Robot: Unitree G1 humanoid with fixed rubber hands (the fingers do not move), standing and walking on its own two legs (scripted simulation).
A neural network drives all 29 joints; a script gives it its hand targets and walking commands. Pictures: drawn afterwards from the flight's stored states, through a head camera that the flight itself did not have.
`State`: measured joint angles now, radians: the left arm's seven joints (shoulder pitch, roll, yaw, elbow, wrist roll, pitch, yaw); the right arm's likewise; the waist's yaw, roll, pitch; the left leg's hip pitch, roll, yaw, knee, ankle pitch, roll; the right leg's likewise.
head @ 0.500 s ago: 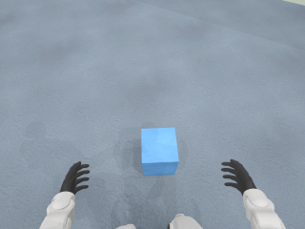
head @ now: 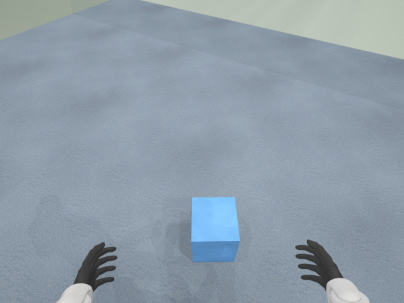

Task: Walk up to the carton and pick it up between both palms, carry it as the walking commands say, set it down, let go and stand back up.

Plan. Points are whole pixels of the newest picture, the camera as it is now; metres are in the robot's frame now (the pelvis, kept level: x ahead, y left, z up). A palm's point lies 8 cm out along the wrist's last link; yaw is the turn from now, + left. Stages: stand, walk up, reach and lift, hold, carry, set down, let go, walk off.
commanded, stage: let go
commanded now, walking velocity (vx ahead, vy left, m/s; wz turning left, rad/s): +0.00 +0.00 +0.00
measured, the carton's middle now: (213, 230) +0.55 -0.06 -0.64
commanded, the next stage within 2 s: stand in 0.10 s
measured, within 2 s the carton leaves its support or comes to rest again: neither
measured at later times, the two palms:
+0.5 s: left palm (77, 277) +0.20 +0.27 -0.08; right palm (325, 271) +0.20 -0.26 -0.08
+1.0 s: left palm (76, 279) +0.19 +0.27 -0.08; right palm (330, 275) +0.19 -0.26 -0.08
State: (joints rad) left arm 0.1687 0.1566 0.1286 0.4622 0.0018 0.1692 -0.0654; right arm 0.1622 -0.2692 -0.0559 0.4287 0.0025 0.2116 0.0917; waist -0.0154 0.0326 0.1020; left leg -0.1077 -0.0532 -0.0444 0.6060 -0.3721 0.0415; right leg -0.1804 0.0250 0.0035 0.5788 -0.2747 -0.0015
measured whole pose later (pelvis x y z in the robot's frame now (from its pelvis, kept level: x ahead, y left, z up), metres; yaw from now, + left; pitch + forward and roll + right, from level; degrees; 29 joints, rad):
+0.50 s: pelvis +0.04 +0.00 +0.00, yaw +0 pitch +1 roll -1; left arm 0.17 0.23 0.13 0.61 0.00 0.04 -0.01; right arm 0.16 -0.27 -0.06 0.58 0.00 0.04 -0.02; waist -0.02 0.03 0.07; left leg -0.21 -0.05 -0.05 0.60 -0.41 0.04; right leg -0.28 0.03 0.00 0.58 -0.32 -0.01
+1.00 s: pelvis +0.04 +0.00 +0.00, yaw +0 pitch -1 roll -1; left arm 0.17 0.23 0.13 0.64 0.00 0.03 0.00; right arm 0.16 -0.27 -0.06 0.62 0.00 0.01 -0.03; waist -0.02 0.03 0.04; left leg -0.18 -0.05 -0.05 0.59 -0.40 0.04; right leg -0.26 0.03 0.00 0.58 -0.31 -0.01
